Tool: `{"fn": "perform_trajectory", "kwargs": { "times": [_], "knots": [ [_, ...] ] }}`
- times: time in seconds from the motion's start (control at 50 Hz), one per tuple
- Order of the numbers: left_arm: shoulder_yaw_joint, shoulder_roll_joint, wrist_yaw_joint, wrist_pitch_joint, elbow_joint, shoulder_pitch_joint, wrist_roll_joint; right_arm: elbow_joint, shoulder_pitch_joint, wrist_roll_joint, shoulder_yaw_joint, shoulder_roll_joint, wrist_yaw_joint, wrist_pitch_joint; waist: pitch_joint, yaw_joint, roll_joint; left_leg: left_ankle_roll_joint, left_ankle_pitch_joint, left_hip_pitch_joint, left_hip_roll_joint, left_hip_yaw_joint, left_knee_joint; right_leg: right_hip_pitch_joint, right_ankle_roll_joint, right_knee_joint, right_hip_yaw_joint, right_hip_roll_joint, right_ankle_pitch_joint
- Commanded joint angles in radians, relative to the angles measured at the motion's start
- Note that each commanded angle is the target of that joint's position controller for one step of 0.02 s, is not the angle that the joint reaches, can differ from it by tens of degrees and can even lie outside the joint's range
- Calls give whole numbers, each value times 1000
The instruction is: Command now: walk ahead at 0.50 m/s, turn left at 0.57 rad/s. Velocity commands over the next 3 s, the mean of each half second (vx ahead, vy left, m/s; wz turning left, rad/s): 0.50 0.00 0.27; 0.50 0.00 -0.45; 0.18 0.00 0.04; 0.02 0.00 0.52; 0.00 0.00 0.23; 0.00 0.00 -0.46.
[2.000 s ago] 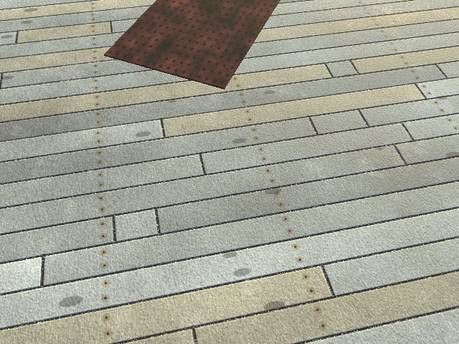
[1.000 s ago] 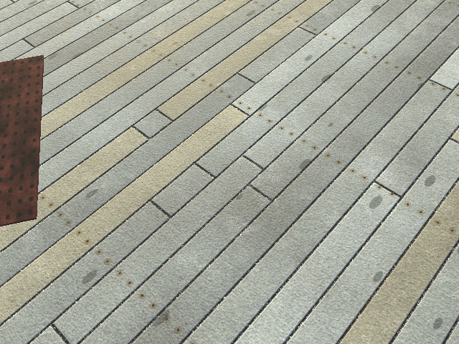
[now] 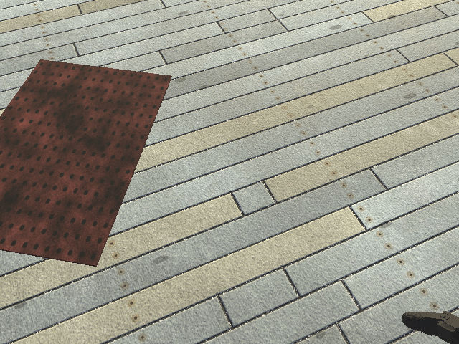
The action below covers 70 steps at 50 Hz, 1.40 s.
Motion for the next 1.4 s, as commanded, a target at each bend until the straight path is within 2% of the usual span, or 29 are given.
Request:
{"fn": "perform_trajectory", "kwargs": {
  "times": [0.02,0.06,0.08,0.1,0.12,0.16,0.18,0.26,0.38,0.5,0.58,0.62,0.64,0.66,0.68,0.7,0.74,0.78,0.88,0.98,1.06,1.08,1.1,1.12,1.16,1.2,1.24,1.28,1.4],
  "knots": [
    [49,213,8,3,-63,-61,-14,-80,25,-5,-42,-109,6,-3,-34,-104,-122,63,-105,189,-86,86,-33,-41,-143,141,32,-257,955],
    [32,182,18,10,-74,-48,-4,-5,343,3,-100,-210,-16,12,-194,-267,-61,137,-54,685,-120,29,-90,-285,-83,601,-6,-197,879],
    [-16,34,7,-5,-129,46,45,-5,339,12,-115,-331,-30,9,-269,-156,243,296,-169,1020,154,-503,-158,-731,-18,1001,21,-22,-72],
    [-20,88,-7,-42,-146,-7,20,-49,371,7,-95,-286,-25,-7,-477,-207,184,393,-377,1104,268,-891,-347,-847,-20,1168,276,47,-233],
    [0,157,-16,-59,-173,-114,-21,-35,344,-5,-77,-221,-19,-20,-347,-230,91,323,-372,1029,237,-766,-382,-933,-38,1167,309,-8,-131],
    [-11,131,-3,-70,-175,-155,6,-40,223,-7,-60,-173,-23,-30,-157,-149,-31,258,-175,725,159,-545,-384,-863,-51,996,292,-84,11],
    [-5,138,1,-61,-169,-138,22,-54,175,-21,-50,-149,-26,-32,-128,-107,-23,246,-60,614,130,-476,-402,-786,-49,941,300,-106,47],
    [-15,93,-2,-17,-132,-97,29,-24,159,-23,-36,-124,-38,-48,-94,-72,-6,248,146,452,98,-307,-460,-705,-6,801,257,-121,145],
    [-37,53,-18,-16,-161,-279,11,52,232,-22,-31,-146,-48,-61,-12,-156,14,165,64,471,62,-142,-515,-710,-19,455,229,-101,544],
    [-43,52,-56,-21,-218,-400,-3,128,306,-21,-39,-163,-47,-49,52,-206,-4,151,126,716,151,-111,-480,-836,-75,318,231,-60,447],
    [-30,77,-74,-22,-227,-328,5,130,281,-18,-47,-192,-65,-24,-36,-147,45,105,647,796,153,-46,-303,-686,-135,300,145,27,258],
    [15,162,-60,-15,-176,-75,6,111,250,-20,-42,-193,-81,-13,-195,-3,34,46,801,653,96,24,40,-286,-203,264,159,58,327],
    [45,272,-46,-9,-167,67,15,68,313,-38,-17,-128,-81,-33,-343,11,-133,-23,399,285,-1,63,424,124,-350,282,547,-190,351],
    [38,245,-46,-9,-157,88,-8,68,348,-47,9,-67,-65,-62,-452,-11,-286,-70,-476,-4,-176,-47,674,337,-485,133,989,-340,237],
    [18,172,-39,-1,-157,82,-10,53,267,-11,-10,-151,-46,-89,-380,31,-187,-54,-452,-126,-104,-150,730,322,-425,95,918,-303,99],
    [12,152,-32,3,-171,30,-3,19,178,11,-7,-157,-39,-104,-254,27,-124,-43,-378,-161,-57,-133,684,193,-382,77,789,-269,106],
    [-1,123,-26,8,-195,-72,11,5,133,-31,-14,-152,-47,-108,-97,-49,-17,-50,-288,-79,2,-107,502,-93,-347,20,648,-203,281],
    [0,126,-20,10,-208,-111,18,2,180,-38,-14,-135,-49,-92,-75,-103,-80,-80,-286,1,15,-99,423,-221,-366,-11,605,-173,413],
    [15,166,1,13,-185,-92,-1,-20,60,-45,12,-70,-55,-74,-33,-75,-89,-128,-7,121,-25,-45,73,-416,-300,-25,441,-66,445],
    [18,163,13,35,-143,4,-14,-49,-66,-22,0,-96,-42,-90,-42,-26,-121,-112,124,206,-88,-78,-162,-331,-244,70,531,-75,352],
    [11,123,23,56,-161,-38,0,-15,77,-44,-31,-143,-44,-106,-133,-119,-147,-28,187,409,-71,-66,-273,-249,-147,339,546,-29,536],
    [-10,65,23,51,-187,-33,20,-9,185,-68,-38,-189,-48,-108,-271,-154,-61,40,443,644,89,-187,-209,-336,-104,564,485,21,378],
    [-31,-1,19,41,-156,176,23,6,239,-76,-41,-217,-46,-91,-399,-88,227,240,728,952,338,-516,-157,-606,-29,893,400,166,-305],
    [-26,84,14,40,-125,246,5,39,282,-32,-43,-187,-34,-76,-459,-98,241,285,434,964,376,-711,-211,-699,-14,1032,421,111,-323],
    [-10,140,22,65,-150,18,7,15,155,-30,-10,-93,-31,-60,-241,-127,37,200,289,736,240,-490,-267,-730,13,1032,358,33,-178],
    [-12,111,26,79,-186,-72,32,18,75,-29,3,-78,-28,-46,-125,-87,38,169,381,529,152,-380,-300,-653,18,848,318,-22,-122],
    [-29,49,27,79,-179,-54,30,29,55,-34,-10,-107,-29,-35,-121,-61,100,159,510,441,85,-294,-310,-522,32,644,259,2,-121],
    [-32,46,34,77,-169,-52,26,35,74,-28,-33,-163,-39,-19,-172,-67,116,180,524,451,93,-304,-311,-449,38,538,247,29,-57],
    [-18,68,29,93,-195,-148,24,29,66,1,-49,-175,-62,29,-122,-78,105,149,-42,351,71,-409,-354,-367,-5,354,270,52,95]
  ]
}}
Next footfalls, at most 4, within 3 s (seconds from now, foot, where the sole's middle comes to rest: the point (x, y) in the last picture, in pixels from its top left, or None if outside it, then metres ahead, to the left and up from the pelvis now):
0.06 left None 0.21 0.11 -0.76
0.62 right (280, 312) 0.55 -0.07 -0.76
1.08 left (229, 219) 0.84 0.11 -0.76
1.46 right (297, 238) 0.79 -0.11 -0.76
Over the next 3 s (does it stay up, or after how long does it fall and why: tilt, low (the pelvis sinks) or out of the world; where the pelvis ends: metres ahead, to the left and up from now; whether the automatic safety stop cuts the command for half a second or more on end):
stays up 0.76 -0.01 0.00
